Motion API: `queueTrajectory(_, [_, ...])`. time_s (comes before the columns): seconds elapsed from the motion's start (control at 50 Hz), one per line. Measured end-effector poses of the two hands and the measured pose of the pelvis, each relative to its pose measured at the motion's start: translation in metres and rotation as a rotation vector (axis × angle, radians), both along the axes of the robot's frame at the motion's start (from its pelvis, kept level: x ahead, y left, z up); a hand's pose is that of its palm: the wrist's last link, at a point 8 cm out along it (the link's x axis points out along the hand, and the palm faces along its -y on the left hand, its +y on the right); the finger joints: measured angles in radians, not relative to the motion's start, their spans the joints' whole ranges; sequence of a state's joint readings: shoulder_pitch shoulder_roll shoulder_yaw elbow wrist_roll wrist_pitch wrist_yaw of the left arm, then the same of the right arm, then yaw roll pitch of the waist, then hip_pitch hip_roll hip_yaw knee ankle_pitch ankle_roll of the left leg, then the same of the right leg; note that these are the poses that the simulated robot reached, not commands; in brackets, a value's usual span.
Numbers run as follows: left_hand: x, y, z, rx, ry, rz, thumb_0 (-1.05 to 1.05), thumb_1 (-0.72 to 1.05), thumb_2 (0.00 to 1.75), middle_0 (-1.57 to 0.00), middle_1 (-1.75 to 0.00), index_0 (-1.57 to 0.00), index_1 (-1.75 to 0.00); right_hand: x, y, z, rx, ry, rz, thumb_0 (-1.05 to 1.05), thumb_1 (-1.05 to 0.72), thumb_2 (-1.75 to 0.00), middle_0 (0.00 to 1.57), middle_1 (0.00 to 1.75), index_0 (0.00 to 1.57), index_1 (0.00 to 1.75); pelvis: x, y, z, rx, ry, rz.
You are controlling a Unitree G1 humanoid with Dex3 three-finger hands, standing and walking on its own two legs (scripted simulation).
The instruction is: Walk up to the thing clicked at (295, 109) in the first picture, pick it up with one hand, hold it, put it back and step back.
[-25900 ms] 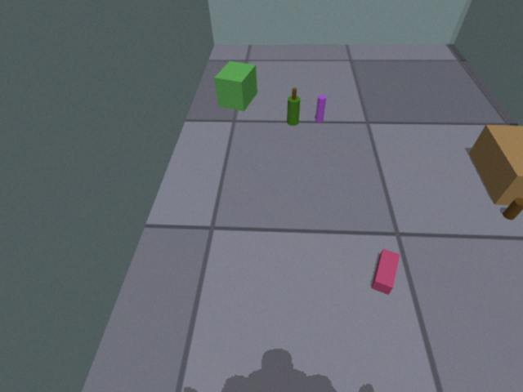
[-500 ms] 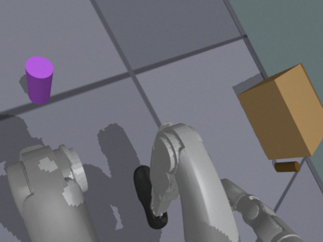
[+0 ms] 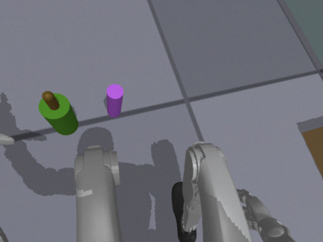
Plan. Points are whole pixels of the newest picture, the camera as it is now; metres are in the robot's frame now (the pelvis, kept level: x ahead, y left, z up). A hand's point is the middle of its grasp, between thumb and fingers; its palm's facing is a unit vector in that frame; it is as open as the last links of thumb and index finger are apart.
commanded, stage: home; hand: left
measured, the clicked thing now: (58, 112) +0.45 +0.31 -0.22
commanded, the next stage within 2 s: none
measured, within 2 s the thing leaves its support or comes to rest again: neither
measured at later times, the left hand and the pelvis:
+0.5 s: hand out of the picture +0.28 +0.33 +0.12, palm faces +0.33 -0.82 -0.48, open 17.6 cm; pelvis +0.03 -0.02 +0.20, yaw +7 degrees
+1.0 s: hand out of the picture +0.24 +0.22 +0.31, palm faces +0.28 -0.90 -0.32, open 17.7 cm; pelvis +0.10 +0.00 +0.36, yaw +10 degrees
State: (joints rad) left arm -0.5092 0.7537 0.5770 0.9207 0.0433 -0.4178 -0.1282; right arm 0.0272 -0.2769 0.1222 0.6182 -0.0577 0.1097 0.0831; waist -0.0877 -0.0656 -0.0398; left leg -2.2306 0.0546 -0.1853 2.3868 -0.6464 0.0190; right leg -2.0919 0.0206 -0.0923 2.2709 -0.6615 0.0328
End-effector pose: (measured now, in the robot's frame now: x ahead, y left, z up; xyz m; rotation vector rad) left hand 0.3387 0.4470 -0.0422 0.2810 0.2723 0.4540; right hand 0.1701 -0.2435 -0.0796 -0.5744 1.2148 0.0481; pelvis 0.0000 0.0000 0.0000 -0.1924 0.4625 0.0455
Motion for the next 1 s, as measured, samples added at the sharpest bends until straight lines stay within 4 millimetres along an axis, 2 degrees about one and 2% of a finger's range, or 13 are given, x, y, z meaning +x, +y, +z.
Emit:
queueTrajectory(0.08, [-0.017, 0.018, 0.037, 0.078, 0.087, 0.073, -0.02, -0.53, 0.03, -0.07, -0.06, -0.08, -0.05, -0.001, 0.001, 0.007, 0.039, 0.003, -0.055, 0.0, -0.92, -0.91, 0.2, 0.3, 0.21, 0.31, 0.001, -0.001, 0.02, 0.021, 0.041, 0.012])
queueTrajectory(0.16, [-0.035, 0.018, 0.068, 0.122, 0.177, 0.113, -0.01, -0.55, 0.03, -0.06, -0.05, -0.06, -0.05, 0.0, 0.001, 0.019, 0.072, 0.01, -0.091, 0.0, -0.91, -0.9, 0.2, 0.3, 0.21, 0.31, 0.003, -0.003, 0.044, 0.039, 0.075, 0.021])
queueTrajectory(0.26, [-0.055, -0.016, 0.097, 0.116, 0.282, 0.083, -0.01, -0.57, 0.03, -0.05, -0.05, -0.05, -0.05, 0.01, 0.002, 0.051, 0.107, -0.01, -0.122, 0.0, -0.91, -0.9, 0.2, 0.3, 0.21, 0.31, 0.007, -0.005, 0.084, 0.059, 0.097, 0.03])
queueTrajectory(0.38, [-0.076, -0.063, 0.143, 0.063, 0.347, 0.06, -0.01, -0.58, 0.03, -0.06, -0.05, -0.05, -0.05, 0.034, 0.005, 0.111, 0.129, -0.094, -0.143, 0.01, -0.9, -0.9, 0.2, 0.3, 0.21, 0.31, 0.018, -0.011, 0.145, 0.086, 0.086, 0.046])
queueTrajectory(0.58, [-0.103, -0.104, 0.23, -0.025, 0.425, 0.122, -0.01, -0.58, 0.03, -0.06, -0.05, -0.05, -0.05, 0.08, 0.004, 0.224, 0.144, -0.302, -0.134, 0.01, -0.9, -0.9, 0.2, 0.3, 0.21, 0.31, 0.043, -0.017, 0.237, 0.12, -0.003, 0.081])
queueTrajectory(0.74, [-0.118, -0.145, 0.288, -0.115, 0.477, 0.109, -0.01, -0.59, 0.01, -0.05, -0.04, -0.05, -0.04, 0.09, 0.008, 0.301, 0.142, -0.4, -0.14, 0.01, -0.9, -0.9, 0.2, 0.3, 0.21, 0.31, 0.064, -0.014, 0.301, 0.14, -0.105, 0.109])
queueTrajectory(0.86, [-0.122, -0.167, 0.334, -0.145, 0.471, 0.081, -0.01, -0.59, 0.01, -0.05, -0.04, -0.05, -0.04, 0.092, 0.017, 0.343, 0.147, -0.447, -0.159, 0.01, -0.9, -0.9, 0.2, 0.3, 0.21, 0.31, 0.081, -0.008, 0.338, 0.153, -0.18, 0.122])
queueTrajectory(1.0, [-0.126, -0.189, 0.38, -0.165, 0.427, 0.032, -0.01, -0.59, 0.02, -0.05, -0.04, -0.05, -0.05, 0.102, 0.031, 0.372, 0.184, -0.523, -0.169, 0.01, -0.9, -0.9, 0.2, 0.3, 0.21, 0.31, 0.096, -0.001, 0.362, 0.164, -0.249, 0.127])
